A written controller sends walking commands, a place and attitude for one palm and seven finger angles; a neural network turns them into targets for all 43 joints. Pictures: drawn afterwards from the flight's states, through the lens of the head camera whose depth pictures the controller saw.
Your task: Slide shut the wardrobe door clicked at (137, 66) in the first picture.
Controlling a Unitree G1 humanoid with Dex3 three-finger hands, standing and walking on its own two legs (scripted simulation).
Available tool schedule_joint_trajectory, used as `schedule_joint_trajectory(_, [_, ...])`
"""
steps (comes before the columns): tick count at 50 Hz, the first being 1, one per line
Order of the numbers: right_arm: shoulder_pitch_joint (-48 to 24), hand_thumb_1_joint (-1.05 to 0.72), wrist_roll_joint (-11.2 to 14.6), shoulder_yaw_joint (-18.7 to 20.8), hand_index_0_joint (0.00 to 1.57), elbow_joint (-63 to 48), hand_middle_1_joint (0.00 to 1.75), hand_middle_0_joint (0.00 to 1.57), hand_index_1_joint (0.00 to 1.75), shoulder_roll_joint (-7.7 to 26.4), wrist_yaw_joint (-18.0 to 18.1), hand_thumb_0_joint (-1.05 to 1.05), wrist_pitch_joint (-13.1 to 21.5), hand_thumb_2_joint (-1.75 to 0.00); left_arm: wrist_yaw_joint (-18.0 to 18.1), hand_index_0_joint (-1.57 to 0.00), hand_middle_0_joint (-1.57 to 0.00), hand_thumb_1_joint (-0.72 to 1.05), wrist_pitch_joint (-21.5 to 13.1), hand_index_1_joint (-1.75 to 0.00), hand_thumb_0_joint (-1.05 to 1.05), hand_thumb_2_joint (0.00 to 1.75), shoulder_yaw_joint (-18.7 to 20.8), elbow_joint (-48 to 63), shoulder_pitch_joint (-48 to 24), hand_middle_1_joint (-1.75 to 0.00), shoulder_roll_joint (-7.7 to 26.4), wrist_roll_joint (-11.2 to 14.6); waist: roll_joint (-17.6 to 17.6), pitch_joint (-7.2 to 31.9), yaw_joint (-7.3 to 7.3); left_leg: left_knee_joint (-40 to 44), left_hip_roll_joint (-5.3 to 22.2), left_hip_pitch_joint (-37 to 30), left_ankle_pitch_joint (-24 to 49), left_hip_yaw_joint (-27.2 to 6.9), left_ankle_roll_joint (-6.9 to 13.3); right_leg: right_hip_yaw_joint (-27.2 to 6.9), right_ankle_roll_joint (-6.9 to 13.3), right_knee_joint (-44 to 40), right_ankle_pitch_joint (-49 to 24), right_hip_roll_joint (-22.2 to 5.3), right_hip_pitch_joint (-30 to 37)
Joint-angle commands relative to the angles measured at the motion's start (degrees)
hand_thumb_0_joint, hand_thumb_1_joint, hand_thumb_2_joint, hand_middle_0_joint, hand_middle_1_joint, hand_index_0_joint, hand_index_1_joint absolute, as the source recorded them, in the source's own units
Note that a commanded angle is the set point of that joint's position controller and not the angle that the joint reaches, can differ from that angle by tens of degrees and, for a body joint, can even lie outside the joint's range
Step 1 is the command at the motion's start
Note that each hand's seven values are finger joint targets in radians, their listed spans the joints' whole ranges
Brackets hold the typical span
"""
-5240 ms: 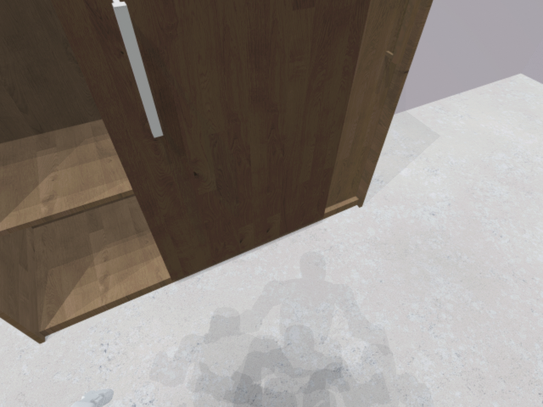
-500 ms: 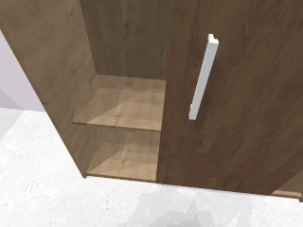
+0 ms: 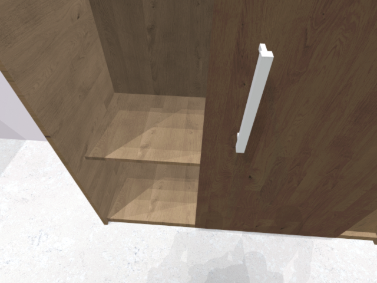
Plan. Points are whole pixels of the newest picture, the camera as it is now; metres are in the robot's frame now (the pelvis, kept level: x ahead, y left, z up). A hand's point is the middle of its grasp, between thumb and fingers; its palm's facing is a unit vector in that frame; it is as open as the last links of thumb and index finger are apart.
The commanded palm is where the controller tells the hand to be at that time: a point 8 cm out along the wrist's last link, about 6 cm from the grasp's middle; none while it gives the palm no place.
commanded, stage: come to a stop and stand still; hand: right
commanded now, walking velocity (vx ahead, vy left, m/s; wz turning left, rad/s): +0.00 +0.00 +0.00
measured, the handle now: (249, 105) +0.48 -0.12 +0.13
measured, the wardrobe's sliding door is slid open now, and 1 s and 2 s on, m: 0.48 0.48 0.48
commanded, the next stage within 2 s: look again from close up in 0.44 s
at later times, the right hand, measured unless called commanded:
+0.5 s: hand out of the picture +0.02 -0.17 -0.17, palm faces +0.02 +0.98 -0.21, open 7.4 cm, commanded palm none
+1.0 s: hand out of the picture +0.01 -0.15 -0.17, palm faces +0.04 +0.98 -0.19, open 7.4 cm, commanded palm none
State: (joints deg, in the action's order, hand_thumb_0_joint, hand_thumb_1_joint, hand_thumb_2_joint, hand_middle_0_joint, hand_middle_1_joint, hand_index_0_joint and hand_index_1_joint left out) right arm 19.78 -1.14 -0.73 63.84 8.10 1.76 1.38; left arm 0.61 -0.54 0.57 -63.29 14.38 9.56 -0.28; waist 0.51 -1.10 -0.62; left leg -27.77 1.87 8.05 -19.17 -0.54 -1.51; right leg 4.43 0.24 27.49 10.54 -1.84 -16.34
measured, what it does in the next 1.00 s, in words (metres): stands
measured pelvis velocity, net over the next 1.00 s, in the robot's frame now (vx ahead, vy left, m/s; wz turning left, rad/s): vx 0.04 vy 0.02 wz -0.01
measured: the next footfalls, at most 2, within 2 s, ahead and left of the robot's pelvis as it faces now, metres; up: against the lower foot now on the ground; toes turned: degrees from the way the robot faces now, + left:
none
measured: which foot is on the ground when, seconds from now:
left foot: down 0.00-1.00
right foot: down 0.00-1.00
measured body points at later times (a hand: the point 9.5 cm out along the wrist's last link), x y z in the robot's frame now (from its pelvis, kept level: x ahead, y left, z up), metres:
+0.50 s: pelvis +0.03 +0.00 +0.00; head +0.04 +0.01 +0.45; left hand +0.05 +0.23 -0.16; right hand +0.02 -0.22 -0.15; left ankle -0.05 +0.14 -0.74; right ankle +0.05 -0.12 -0.74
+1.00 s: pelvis +0.04 +0.02 +0.00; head +0.05 +0.02 +0.45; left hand +0.05 +0.24 -0.16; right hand +0.01 -0.20 -0.15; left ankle -0.05 +0.14 -0.74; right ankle +0.05 -0.12 -0.74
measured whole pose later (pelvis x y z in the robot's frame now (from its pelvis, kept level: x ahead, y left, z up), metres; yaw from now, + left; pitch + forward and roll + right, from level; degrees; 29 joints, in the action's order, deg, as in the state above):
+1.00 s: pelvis +0.04 +0.02 +0.00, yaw -1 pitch -1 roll -1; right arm 19.2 -1.0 -0.8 64.4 8.1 2.4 1.5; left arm 1.3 -0.2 -0.2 -65.1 14.6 9.4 -0.2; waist 0.5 -1.3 -0.7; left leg -23.0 1.6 2.2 -20.1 0.6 -0.5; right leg 3.5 -1.1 24.8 12.2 -1.9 -11.8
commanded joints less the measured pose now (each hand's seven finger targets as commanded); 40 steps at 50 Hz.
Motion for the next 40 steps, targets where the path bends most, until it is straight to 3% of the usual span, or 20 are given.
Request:
schedule_joint_trajectory(1, [4.32,-0.90,0.05,1.02,0.20,-1.06,0.30,0.20,0.30,6.36,0.60,0.00,0.66,-0.90,0.24,-0.20,-0.20,0.90,-1.05,-0.30,0.00,0.90,0.51,1.55,1.94,-0.30,5.71,-0.14,-0.33,-2.87,0.38,6.56,3.58,8.08,6.63,-3.02,2.53,-5.19,1.50,-5.18,-2.87,-4.02,5.87])
schedule_joint_trajectory(3, [4.27,-0.90,0.05,1.03,0.20,-1.09,0.30,0.20,0.30,6.68,0.61,0.00,0.72,-0.90,0.25,-0.20,-0.20,0.90,-0.96,-0.30,0.00,0.90,0.49,1.47,1.93,-0.30,5.63,-0.06,0.72,-2.81,0.27,6.93,3.52,7.30,7.11,-2.89,2.48,-5.33,1.56,-4.89,-3.49,-3.99,5.62])
schedule_joint_trajectory(6, [4.08,-0.90,0.08,1.15,0.20,-0.98,0.30,0.20,0.30,6.66,0.65,0.00,0.72,-0.90,0.37,-0.20,-0.20,0.90,-1.17,-0.30,0.00,0.90,0.41,1.50,1.91,-0.30,5.93,-0.20,-0.46,-0.90,0.36,6.33,3.66,6.22,9.64,-2.66,2.40,-5.20,1.62,-4.64,-6.56,-4.13,7.33])
schedule_joint_trajectory(14, [3.43,-0.90,0.10,1.21,0.20,-0.80,0.30,0.20,0.30,6.92,0.77,0.00,0.60,-0.90,0.59,-0.20,-0.20,0.90,-1.24,-0.30,0.00,0.90,0.24,1.16,1.77,-0.30,6.09,-0.20,-0.65,-0.67,0.23,6.19,3.85,4.64,13.71,-2.11,2.20,-4.78,1.73,-4.61,-11.25,-4.31,8.64])
schedule_joint_trajectory(18, [3.03,-0.90,0.09,1.28,0.20,-0.65,0.30,0.20,0.30,7.09,0.76,0.00,0.54,-0.90,0.63,-0.20,-0.20,0.90,-1.14,-0.30,0.00,0.90,0.13,0.92,1.87,-0.30,6.00,-0.11,0.68,-1.57,0.03,6.79,3.85,4.21,13.37,-1.58,2.08,-4.74,1.71,-5.02,-11.04,-4.44,8.39])
schedule_joint_trajectory(22, [3.12,-0.90,0.12,1.18,0.20,-0.57,0.30,0.20,0.30,6.90,0.80,0.00,0.40,-0.90,0.62,-0.20,-0.20,0.90,-1.05,-0.30,0.00,0.90,0.08,0.77,2.10,-0.30,6.21,-0.23,-0.13,-1.65,0.21,7.05,3.90,4.50,12.18,-1.66,2.12,-4.95,1.61,-5.73,-10.07,-4.31,9.16])
schedule_joint_trajectory(28, [3.47,-0.90,0.13,1.08,0.20,-0.55,0.30,0.20,0.30,7.10,0.95,0.00,0.65,-0.90,0.61,-0.20,-0.20,0.90,-0.89,-0.30,0.00,0.90,-0.04,0.42,2.27,-0.30,5.72,-0.08,1.57,-1.97,0.05,7.88,4.26,3.45,15.45,-1.61,2.19,-4.58,1.50,-5.14,-11.18,-4.29,9.15])
schedule_joint_trajectory(32, [3.62,-0.90,0.17,1.14,0.20,-0.50,0.30,0.20,0.30,6.87,1.02,0.00,0.58,-0.90,0.71,-0.20,-0.20,0.90,-0.98,-0.30,0.00,0.90,-0.10,0.15,2.92,-0.30,5.84,-0.17,0.04,-0.89,0.26,7.48,4.20,2.91,16.18,-1.58,2.28,-4.51,1.44,-5.31,-12.85,-4.31,10.21])
schedule_joint_trajectory(37, [4.27,-0.90,0.20,1.15,0.20,-0.34,0.30,0.20,0.30,6.86,1.14,0.00,0.70,-0.90,0.78,-0.20,-0.20,0.90,-0.90,-0.30,0.00,0.90,-0.14,0.04,3.09,-0.30,5.49,-0.08,0.67,-0.67,0.16,7.76,4.45,1.99,18.77,-1.34,2.26,-4.30,1.30,-4.65,-13.68,-4.24,10.39])
schedule_joint_trajectory(38, [4.31,-0.90,0.17,1.09,0.20,-0.23,0.30,0.20,0.30,7.01,1.15,0.00,0.75,-0.90,0.79,-0.20,-0.20,0.90,-0.79,-0.30,0.00,0.90,-0.24,-0.06,2.82,-0.30,5.33,0.06,2.10,-1.90,0.05,8.19,4.43,2.00,19.66,-1.27,2.22,-4.22,1.29,-4.48,-13.05,-4.24,9.49])
schedule_joint_trajectory(40, [4.46,-0.90,0.18,1.04,0.20,-0.32,0.30,0.20,0.30,6.71,1.21,0.00,0.67,-0.90,0.79,-0.20,-0.20,0.90,-0.76,-0.30,0.00,0.90,-0.18,-0.09,3.16,-0.30,5.35,-0.03,0.85,-1.72,0.23,8.13,4.49,2.09,18.73,-1.29,2.28,-4.30,1.19,-4.84,-12.56,-4.09,9.71])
